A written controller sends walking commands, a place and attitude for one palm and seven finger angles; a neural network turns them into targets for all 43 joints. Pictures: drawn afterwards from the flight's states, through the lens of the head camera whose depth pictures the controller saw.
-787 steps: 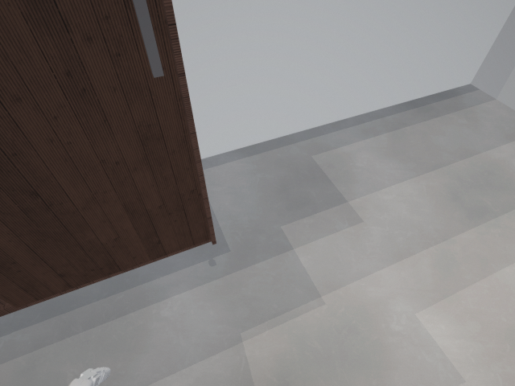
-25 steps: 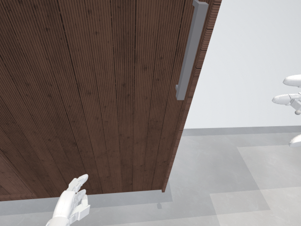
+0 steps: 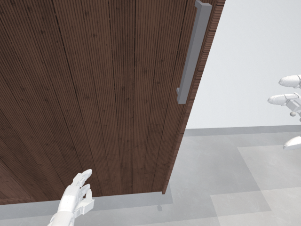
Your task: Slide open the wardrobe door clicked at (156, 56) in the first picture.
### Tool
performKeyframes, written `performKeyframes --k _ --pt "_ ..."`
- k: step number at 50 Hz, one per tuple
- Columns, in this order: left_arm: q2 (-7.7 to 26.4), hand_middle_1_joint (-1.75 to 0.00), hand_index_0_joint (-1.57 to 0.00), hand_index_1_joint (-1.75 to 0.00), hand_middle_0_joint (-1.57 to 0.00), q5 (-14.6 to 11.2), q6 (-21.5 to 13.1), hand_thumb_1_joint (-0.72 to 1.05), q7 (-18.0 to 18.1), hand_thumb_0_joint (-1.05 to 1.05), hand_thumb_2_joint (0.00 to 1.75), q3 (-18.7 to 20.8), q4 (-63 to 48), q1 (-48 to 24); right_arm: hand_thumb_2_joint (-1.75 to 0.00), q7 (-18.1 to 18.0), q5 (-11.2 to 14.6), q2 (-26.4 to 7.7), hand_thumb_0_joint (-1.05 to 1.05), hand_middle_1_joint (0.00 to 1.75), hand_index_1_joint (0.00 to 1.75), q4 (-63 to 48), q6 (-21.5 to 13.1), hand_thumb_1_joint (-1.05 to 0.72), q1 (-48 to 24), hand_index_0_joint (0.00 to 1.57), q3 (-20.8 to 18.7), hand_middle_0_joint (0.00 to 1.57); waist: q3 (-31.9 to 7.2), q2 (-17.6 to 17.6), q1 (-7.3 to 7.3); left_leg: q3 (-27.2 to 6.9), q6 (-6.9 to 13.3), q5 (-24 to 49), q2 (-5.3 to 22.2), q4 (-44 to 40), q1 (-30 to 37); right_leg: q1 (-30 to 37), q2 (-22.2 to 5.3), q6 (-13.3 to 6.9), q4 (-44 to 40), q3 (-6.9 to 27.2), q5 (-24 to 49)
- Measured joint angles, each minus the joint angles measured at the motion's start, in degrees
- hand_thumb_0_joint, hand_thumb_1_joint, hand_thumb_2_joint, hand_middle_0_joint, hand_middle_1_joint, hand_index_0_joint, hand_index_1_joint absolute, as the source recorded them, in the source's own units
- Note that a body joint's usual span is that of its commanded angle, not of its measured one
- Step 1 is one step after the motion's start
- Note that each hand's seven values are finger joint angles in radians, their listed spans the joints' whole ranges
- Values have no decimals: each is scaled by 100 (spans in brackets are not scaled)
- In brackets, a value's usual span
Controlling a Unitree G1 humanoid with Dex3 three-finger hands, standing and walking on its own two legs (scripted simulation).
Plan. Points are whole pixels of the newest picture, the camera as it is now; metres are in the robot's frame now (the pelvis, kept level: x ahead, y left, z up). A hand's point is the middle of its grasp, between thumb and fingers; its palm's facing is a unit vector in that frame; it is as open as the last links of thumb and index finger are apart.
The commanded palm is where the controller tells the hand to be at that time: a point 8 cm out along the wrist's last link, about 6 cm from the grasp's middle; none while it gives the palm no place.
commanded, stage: move the hooked fingers beside the handle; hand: right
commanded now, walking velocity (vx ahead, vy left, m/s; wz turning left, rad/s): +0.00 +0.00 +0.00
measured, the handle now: (188, 58) +0.49 -0.09 +0.24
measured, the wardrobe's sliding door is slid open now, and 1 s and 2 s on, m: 0.00 0.00 0.00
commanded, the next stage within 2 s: none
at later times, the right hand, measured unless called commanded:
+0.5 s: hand (267, 100) +0.33 -0.25 +0.24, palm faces -0.02 +1.00 -0.09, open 14.0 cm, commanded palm +0.30 -0.29 +0.25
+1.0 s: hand (241, 86) +0.38 -0.21 +0.24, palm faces -0.04 +1.00 -0.04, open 14.0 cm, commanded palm +0.36 -0.26 +0.25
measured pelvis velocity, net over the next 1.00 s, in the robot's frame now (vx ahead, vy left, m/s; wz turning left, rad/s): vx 0.00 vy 0.01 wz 0.02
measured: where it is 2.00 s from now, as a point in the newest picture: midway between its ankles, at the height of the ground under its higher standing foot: outside the picture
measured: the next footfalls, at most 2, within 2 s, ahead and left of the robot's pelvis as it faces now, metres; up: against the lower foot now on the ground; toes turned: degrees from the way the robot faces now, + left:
none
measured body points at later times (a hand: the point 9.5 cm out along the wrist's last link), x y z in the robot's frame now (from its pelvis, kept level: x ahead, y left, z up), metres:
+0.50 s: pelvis +0.00 +0.01 +0.00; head -0.03 +0.03 +0.45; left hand +0.19 +0.23 -0.07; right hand +0.32 -0.30 +0.24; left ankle -0.05 +0.10 -0.74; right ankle +0.05 -0.10 -0.74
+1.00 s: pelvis +0.00 +0.01 +0.00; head -0.02 +0.03 +0.45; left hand +0.17 +0.25 -0.08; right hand +0.38 -0.26 +0.24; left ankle -0.05 +0.10 -0.74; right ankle +0.05 -0.10 -0.74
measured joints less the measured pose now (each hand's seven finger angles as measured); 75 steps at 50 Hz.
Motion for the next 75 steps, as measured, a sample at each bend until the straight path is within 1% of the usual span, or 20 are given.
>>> performKeyframes --k 4,8,11,16,22,30,34,39,48,53,62,69,75 --pt "-7 -30 -20 -30 -21 -3 34 90 9 1 89 4 24 -22 -30 -56 -24 48 -1 120 120 166 9 50 -161 30 84 30 -16 15 -8 23 5 -10 7 -5 10 3 12 6 -10 23 3" --pt "5 -30 -20 -30 -21 -16 64 90 37 1 89 15 39 -39 -30 -184 -162 127 -1 120 120 333 36 50 -410 30 275 30 30 23 -7 48 13 -8 14 -3 9 2 25 10 -29 47 25" --pt "-7 -30 -20 -30 -21 2 80 90 44 1 89 11 55 -53 -30 -262 -182 214 -1 120 120 266 -8 50 -469 30 381 30 37 31 24 37 17 4 16 -17 3 13 27 10 -67 37 48" --pt "-44 -30 -20 -30 -21 12 145 90 11 1 89 14 54 -35 -30 -323 -137 242 -1 120 120 334 -20 50 -489 30 363 30 -26 40 106 -21 24 12 -1 -24 -18 25 2 22 -96 -15 45" --pt "-9 -30 -20 -30 -21 -6 219 90 40 1 89 48 99 44 -30 -482 -270 233 -1 120 120 797 39 50 -786 30 458 30 -39 63 139 -16 40 2 -19 0 -47 -4 -16 37 -75 -6 42" --pt "36 -30 -20 -30 -21 2 247 90 106 1 89 104 187 103 -30 -615 -358 354 -1 120 120 1203 -171 50 -1197 30 696 30 21 89 202 -11 57 19 -33 -4 -77 -29 -27 47 -90 4 67" --pt "24 -30 -20 -30 -21 10 270 90 105 1 89 119 211 130 -30 -708 -411 388 -1 120 120 1490 -190 50 -1438 30 774 30 10 105 253 -28 63 26 -37 -6 -110 -44 -33 52 -115 -11 81" --pt "17 -30 -20 -30 -21 18 310 90 91 1 89 140 190 184 -30 -810 -456 436 -1 120 120 1630 -215 50 -1563 30 803 30 -14 99 307 -76 67 30 -45 -19 -121 -30 -47 57 -143 -55 74" --pt "19 -30 -20 -30 -21 20 395 90 95 1 89 172 225 250 -30 -977 -534 527 -1 120 120 1981 -228 50 -1832 30 918 30 -42 126 334 -100 77 11 -53 -15 -142 -38 -56 68 -150 -74 54" --pt "14 -30 -20 -30 -21 26 430 90 107 1 89 188 257 256 -30 -1028 -556 540 -1 120 120 2225 -314 50 -1996 30 930 30 -47 156 353 -103 83 11 -63 -23 -164 -61 -65 75 -151 -73 51" --pt "40 -30 -20 -30 -21 32 476 90 119 1 89 241 311 297 -30 -1133 -616 618 -1 120 120 2638 -450 50 -2395 30 1117 30 -38 168 383 -99 84 13 -66 -29 -204 -113 -67 72 -134 -66 41" --pt "16 -30 -20 -30 -21 54 539 90 92 1 89 262 348 354 -30 -1307 -656 768 -1 120 120 2858 -533 50 -2630 30 1223 30 -57 172 429 -131 78 23 -60 -40 -225 -112 -64 66 -169 -96 52" --pt "-15 -30 -20 -30 -21 72 606 90 102 1 89 264 395 411 -30 -1485 -750 784 -1 120 120 3312 -588 50 -2907 30 1272 30 -53 180 499 -145 81 44 -77 -53 -273 -157 -81 67 -173 -106 62"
